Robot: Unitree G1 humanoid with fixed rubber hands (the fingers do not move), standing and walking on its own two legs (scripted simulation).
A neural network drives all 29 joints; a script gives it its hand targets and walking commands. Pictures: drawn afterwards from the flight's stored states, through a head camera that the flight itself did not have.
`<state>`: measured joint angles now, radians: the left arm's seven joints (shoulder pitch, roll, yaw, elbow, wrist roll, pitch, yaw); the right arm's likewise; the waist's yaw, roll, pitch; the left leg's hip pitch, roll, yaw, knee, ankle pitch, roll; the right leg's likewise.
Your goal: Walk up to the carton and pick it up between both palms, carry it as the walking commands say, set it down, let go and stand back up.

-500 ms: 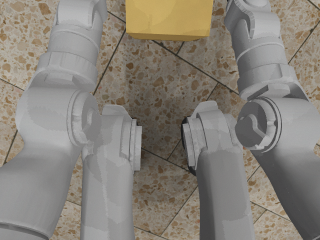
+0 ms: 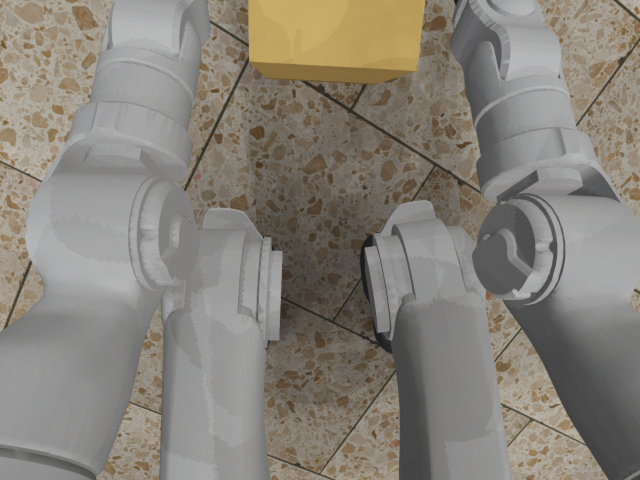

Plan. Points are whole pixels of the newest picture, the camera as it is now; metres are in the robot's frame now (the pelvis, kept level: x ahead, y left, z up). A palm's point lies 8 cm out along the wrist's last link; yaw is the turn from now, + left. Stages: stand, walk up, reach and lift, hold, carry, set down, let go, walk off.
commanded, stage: set down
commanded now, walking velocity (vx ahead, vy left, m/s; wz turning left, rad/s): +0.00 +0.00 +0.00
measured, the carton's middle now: out of the picture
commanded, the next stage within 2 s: let go in 1.96 s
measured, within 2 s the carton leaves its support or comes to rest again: neither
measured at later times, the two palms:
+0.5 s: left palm out of the picture +0.54 +0.17 -0.19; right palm out of the picture +0.52 -0.14 -0.18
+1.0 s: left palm out of the picture +0.56 +0.16 -0.07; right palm out of the picture +0.54 -0.14 -0.07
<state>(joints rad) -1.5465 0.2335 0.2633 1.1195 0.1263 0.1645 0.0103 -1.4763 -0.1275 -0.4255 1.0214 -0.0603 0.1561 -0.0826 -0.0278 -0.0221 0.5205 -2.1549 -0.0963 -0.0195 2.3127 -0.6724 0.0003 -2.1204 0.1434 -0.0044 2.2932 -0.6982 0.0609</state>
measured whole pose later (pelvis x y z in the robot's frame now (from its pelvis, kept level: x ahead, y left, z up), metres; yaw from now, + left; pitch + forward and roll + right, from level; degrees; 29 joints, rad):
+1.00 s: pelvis -0.03 +0.01 +0.08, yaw +0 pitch +31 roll -3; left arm -1.56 0.38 0.07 0.91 -0.12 0.23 0.13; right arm -1.51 -0.24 -0.23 0.84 0.13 0.23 -0.21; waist -0.02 0.00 0.52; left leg -2.01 -0.08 -0.02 2.01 -0.55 0.02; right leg -1.98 0.08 -0.01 1.99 -0.56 0.04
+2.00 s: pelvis -0.01 +0.01 +0.30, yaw +1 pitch +31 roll -2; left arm -1.45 0.27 0.29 0.93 0.09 0.24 0.06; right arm -1.36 -0.15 -0.36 0.81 -0.07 0.24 -0.15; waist -0.03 0.01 0.40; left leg -1.36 -0.07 -0.05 1.10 -0.28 0.02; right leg -1.33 0.06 0.05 1.07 -0.28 0.03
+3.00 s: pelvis +0.09 +0.00 +0.42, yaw +0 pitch -1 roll +0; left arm 0.22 0.21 0.05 0.40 0.01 0.07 -0.06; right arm 0.21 -0.22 -0.04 0.40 -0.01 0.07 0.07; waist 0.01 -0.01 0.17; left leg -0.20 -0.05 -0.05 0.47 -0.25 0.02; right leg -0.20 0.04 0.09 0.47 -0.25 -0.01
